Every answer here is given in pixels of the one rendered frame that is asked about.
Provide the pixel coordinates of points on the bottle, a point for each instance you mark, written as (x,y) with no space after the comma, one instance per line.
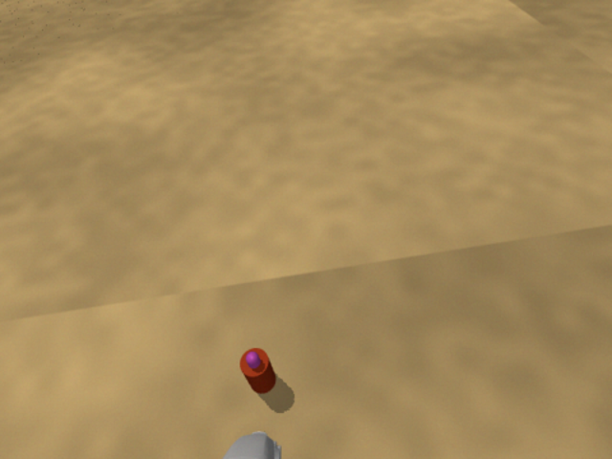
(258,370)

